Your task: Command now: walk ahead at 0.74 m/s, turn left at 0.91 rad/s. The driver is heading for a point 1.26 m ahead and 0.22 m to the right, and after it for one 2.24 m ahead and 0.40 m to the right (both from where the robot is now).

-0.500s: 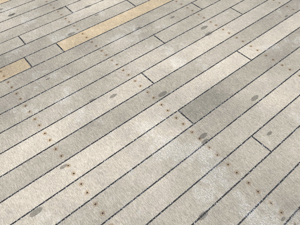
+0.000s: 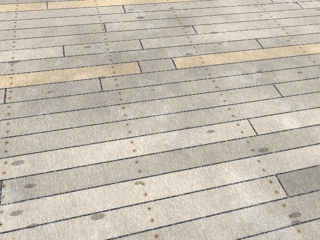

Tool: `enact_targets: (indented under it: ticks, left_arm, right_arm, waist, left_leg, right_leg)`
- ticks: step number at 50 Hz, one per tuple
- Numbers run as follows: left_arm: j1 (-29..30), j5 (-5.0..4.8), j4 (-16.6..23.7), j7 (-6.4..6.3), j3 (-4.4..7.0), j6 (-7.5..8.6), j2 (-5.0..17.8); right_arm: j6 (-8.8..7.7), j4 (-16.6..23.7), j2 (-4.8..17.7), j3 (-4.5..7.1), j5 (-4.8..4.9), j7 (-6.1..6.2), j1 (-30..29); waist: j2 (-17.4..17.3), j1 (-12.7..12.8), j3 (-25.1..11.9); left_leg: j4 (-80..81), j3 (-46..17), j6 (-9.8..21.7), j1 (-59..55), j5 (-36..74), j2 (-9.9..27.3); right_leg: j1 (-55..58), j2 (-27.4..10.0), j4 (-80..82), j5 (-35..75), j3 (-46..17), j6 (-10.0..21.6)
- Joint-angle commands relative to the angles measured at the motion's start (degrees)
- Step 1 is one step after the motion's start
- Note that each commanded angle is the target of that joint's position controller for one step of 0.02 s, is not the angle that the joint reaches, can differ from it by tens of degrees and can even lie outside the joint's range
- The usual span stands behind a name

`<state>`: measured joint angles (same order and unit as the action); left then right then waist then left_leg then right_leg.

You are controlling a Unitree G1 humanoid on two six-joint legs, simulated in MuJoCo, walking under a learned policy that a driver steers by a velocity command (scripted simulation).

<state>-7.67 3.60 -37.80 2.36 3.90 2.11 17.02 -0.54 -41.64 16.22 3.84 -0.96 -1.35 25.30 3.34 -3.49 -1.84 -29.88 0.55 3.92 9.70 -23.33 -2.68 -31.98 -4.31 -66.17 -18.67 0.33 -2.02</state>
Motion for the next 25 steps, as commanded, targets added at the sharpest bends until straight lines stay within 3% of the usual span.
enact_targets:
  ticks: [1, 4, 6, 8, 10, 11, 12, 13, 14, 15, 16, 17, 18, 19, 21, 22, 23, 24, 25]
  left_arm:
    - [8.34, -0.11, 5.68, 0.94, 0.41, -0.29, 5.6]
    - [12.38, -1.14, 6.02, 0.84, -0.56, -0.79, 4.25]
    - [14.82, -1.57, 6.59, 1.16, -1.43, -0.5, 2.83]
    - [16.66, -1.66, 6.74, 1.39, -1.61, -0.16, 2.71]
    - [15.27, -1.46, 6.21, 0.87, -1.19, -0.18, 4.13]
    - [11.92, -1.67, 5.57, 0.34, -0.81, -0.15, 4.72]
    - [5.29, -1.93, 3.66, -0.45, -0.03, -0.24, 6.29]
    - [-7.08, -2.27, -0.03, -1.36, 0.9, -0.26, 7.75]
    - [-20.23, -2.16, -3.87, -2.27, 1.89, -0.15, 10.04]
    - [-26.56, -0.84, -5.11, -2.54, 3.69, 0.19, 16.64]
    - [-21.16, -1.87, -5.85, -1.38, 2.98, 0.14, 14.76]
    - [-13.05, -2.01, -4.57, -0.75, 2.45, 0.29, 11.04]
    - [-14.7, -2.45, -5.14, -0.49, 2.21, 0.77, 9.04]
    - [-13.92, -2.44, -6.2, -0.85, 1.91, 0.78, 8.09]
    - [-13.15, -2.09, -8.06, -1.34, 0.74, 1.31, 6.1]
    - [-13.98, -2.49, -8.7, -1.39, 0.66, 1.75, 6.12]
    - [-16.1, -3.03, -9.15, -1.25, 0.5, 2.28, 5.68]
    - [-15.04, -2.82, -8.54, -1.63, 1.01, 2.33, 7.52]
    - [-14.48, -2.81, -7.84, -1.81, 1.46, 2.51, 8.19]
  right_arm:
    - [-2.0, 3.38, 10.46, 2.17, 0.11, 0.64, -0.95]
    - [-2.64, 1.23, 10.32, 2.3, 0.51, 0.42, 2.41]
    - [-2.96, 0.25, 10.5, 2.34, 0.65, 0.66, 2.16]
    - [-3.87, -1.74, 9.03, 1.54, 1.17, 0.88, 3.89]
    - [-4.4, -3.13, 10.07, 1.41, 1.05, 0.89, 3.45]
    - [-4.63, -3.72, 11.14, 1.5, 0.63, 1.03, 3.0]
    - [-4.55, -4.57, 12.49, 1.8, -0.13, 1.2, 3.14]
    - [-3.9, -4.92, 13.31, 2.11, -1.04, 1.59, 1.93]
    - [-3.58, -4.53, 12.32, 1.8, -1.64, 2.03, -0.37]
    - [-3.96, -1.73, 5.08, -0.07, -0.04, 1.18, 1.78]
    - [-5.26, -0.49, 3.8, -0.98, -0.88, 0.17, 1.63]
    - [-5.55, 0.59, 6.3, -0.92, -1.26, 0.43, -4.36]
    - [-6.27, 1.32, 7.65, -1.29, -1.84, 0.22, -9.77]
    - [-6.28, 2.2, 7.08, -1.58, -2.35, 0.08, -10.98]
    - [-4.98, 3.9, 6.0, -2.4, -3.7, -0.33, -12.66]
    - [-4.23, 4.69, 5.22, -2.91, -3.74, -0.36, -13.43]
    - [-3.75, 5.29, 5.09, -3.2, -3.76, -0.26, -16.15]
    - [-3.59, 7.31, 4.34, -3.89, -3.41, -0.6, -18.75]
    - [-3.69, 8.63, 4.36, -4.34, -2.95, -0.99, -22.45]
  waist:
    - [-7.37, 0.81, 8.11]
    - [-5.42, -0.81, 8.76]
    - [-8.93, -1.54, 8.37]
    - [-10.41, -2.72, 8.62]
    - [-9.84, -1.69, 7.8]
    - [-11.57, 0.27, 6.04]
    - [-12.28, 3.52, 1.47]
    - [-12.47, 9.55, -4.28]
    - [-9.82, 16.06, -9.28]
    - [7.91, 14.77, -15.9]
    - [15.11, 9.27, -13.76]
    - [7.4, 7.38, -3.74]
    - [-0.78, 8.62, -1.3]
    - [-3.76, 6.24, -0.27]
    - [-0.93, 2.61, 3.98]
    - [-0.13, 1.84, 5.99]
    - [-1.84, 2.53, 8.17]
    - [0.13, 2.11, 8.5]
    - [-0.22, 2.86, 9.72]
  left_leg:
    - [24.13, -23.91, 11.5, -3.15, -4.7, 12.05]
    - [22.71, -19.83, 10.85, -4.6, 5.85, 9.1]
    - [23.41, -18.03, 10.43, -4.68, 9.34, 8.55]
    - [26.02, -16.73, 9.31, -6.56, 17.82, 10.9]
    - [24.39, -12.87, 7.48, -11.43, 32.95, 11.86]
    - [19.85, -11.05, 6.15, -13.17, 48.35, 12.6]
    - [11.9, -9.06, 5.22, -15.99, 64.65, 12.56]
    - [-1.76, -6.36, 4.42, -14.65, 74.26, 11.97]
    - [-20.06, -4.69, 3.53, -3.52, 67.31, 10.27]
    - [-47.26, -2.89, 0.64, 15.81, 34.69, 0.81]
    - [-52.71, -6.95, 1.01, 28.49, 1.03, -4.77]
    - [-54.71, -8.42, 1.9, 33.44, 5.73, -0.26]
    - [-50.76, -8.21, 1.78, 30.68, 9.34, 2.52]
    - [-46.96, -7.9, 1.19, 29.41, 8.81, 4.19]
    - [-39.77, -7.68, -1.32, 26.18, 6.25, 6.25]
    - [-36.35, -6.99, -2.51, 26.47, 4.69, 6.99]
    - [-32.78, -5.64, -3.28, 26.13, 4.56, 7.86]
    - [-27.95, -4.32, -4.62, 25.84, 6.39, 7.89]
    - [-22.86, -3.45, -5.72, 24.06, 11.3, 8.2]
  right_leg:
    - [-14.67, -0.28, 5.6, 7.52, -0.62, -2.06]
    - [-12.95, 2.12, 16.04, 11.59, 0.86, -2.47]
    - [-9.08, 3.13, 24.68, 16.08, 1.98, -2.02]
    - [-3.86, 2.77, 30.18, 20.19, 3.8, 0.72]
    - [0.21, 4.2, 32.98, 17.35, 6.36, 4.36]
    - [5.06, 5.83, 33.59, 14.42, 6.78, 6.14]
    - [11.37, 8.6, 32.12, 10.08, 7.93, 7.6]
    - [22.57, 11.21, 31.49, 5.4, 9.47, 8.83]
    - [38.48, 7.04, 30.4, 1.29, 4.26, 10.32]
    - [51.52, -6.73, 37.33, -27.17, -24.54, 17.4]
    - [50.23, -11.91, 54.12, -35.48, -55.55, 19.63]
    - [43.0, -11.71, 53.98, -32.13, -51.64, 19.79]
    - [36.62, -9.87, 52.37, -16.47, -42.59, 19.53]
    - [31.15, -7.95, 53.55, -17.21, -38.11, 19.04]
    - [20.64, -3.75, 55.54, -12.9, -32.05, 18.52]
    - [17.74, -2.73, 56.57, -10.88, -29.93, 19.25]
    - [14.75, -1.11, 56.57, -6.58, -25.77, 19.1]
    - [11.78, -1.71, 58.98, -7.32, -26.32, 20.01]
    - [8.57, -1.03, 61.35, -6.14, -25.78, 19.59]
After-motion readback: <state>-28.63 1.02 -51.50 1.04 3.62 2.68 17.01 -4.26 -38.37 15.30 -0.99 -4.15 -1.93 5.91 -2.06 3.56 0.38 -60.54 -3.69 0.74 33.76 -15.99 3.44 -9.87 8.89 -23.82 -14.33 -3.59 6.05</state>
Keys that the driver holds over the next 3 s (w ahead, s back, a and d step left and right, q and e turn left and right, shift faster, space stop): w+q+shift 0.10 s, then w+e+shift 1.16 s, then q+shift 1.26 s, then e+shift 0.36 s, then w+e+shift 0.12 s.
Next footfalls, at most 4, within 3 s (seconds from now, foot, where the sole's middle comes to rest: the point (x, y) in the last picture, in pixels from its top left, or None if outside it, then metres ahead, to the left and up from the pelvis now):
0.28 right None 0.41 -0.06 -0.77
0.70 left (105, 183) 0.78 0.18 -0.77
1.14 right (166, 128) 1.11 -0.13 -0.77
1.52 left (189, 79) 1.51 -0.30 -0.77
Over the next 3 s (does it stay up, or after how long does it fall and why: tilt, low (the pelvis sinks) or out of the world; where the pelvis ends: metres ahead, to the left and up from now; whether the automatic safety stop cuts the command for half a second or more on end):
stays up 1.46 -0.32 0.01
